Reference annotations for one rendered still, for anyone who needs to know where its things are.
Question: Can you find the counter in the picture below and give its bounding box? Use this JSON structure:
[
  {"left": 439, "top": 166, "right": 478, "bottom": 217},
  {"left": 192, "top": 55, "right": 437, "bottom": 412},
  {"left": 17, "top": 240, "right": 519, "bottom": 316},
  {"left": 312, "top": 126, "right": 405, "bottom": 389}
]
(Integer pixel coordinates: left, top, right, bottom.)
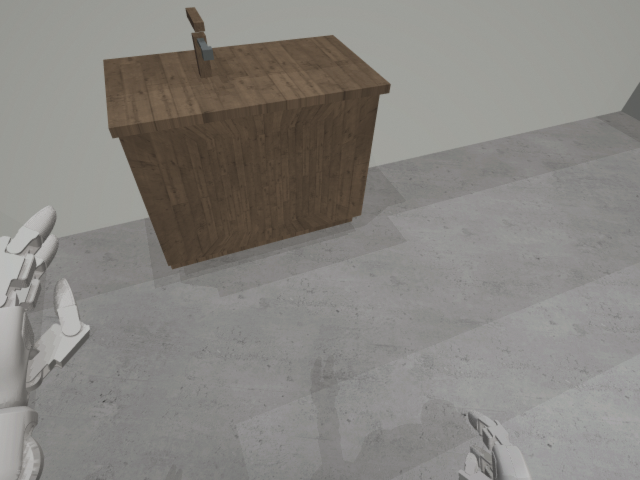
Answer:
[{"left": 103, "top": 7, "right": 391, "bottom": 269}]

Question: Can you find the robot left hand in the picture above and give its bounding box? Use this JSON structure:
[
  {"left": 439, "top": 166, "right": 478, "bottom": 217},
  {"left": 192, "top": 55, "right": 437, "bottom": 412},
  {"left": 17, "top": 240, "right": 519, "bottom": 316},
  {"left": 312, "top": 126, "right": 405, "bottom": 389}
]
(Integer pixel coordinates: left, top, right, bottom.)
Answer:
[{"left": 0, "top": 206, "right": 90, "bottom": 409}]

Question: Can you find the tap lever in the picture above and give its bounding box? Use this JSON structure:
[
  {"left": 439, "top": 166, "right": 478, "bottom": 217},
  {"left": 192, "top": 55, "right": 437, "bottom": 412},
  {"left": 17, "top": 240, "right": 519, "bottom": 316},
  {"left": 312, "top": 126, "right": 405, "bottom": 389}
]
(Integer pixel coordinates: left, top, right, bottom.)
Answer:
[{"left": 197, "top": 38, "right": 214, "bottom": 61}]

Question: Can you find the robot right hand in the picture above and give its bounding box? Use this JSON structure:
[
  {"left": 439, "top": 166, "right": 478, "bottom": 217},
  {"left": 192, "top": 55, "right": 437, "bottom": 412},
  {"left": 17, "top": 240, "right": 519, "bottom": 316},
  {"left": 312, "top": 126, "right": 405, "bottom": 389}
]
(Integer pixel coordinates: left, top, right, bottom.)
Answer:
[{"left": 459, "top": 410, "right": 533, "bottom": 480}]

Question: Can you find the left robot forearm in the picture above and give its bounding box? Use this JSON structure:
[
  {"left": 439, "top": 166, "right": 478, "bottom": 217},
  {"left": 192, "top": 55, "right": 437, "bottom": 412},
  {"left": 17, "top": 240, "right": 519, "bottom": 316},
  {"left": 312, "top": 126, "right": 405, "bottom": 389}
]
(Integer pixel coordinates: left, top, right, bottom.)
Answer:
[{"left": 0, "top": 406, "right": 44, "bottom": 480}]

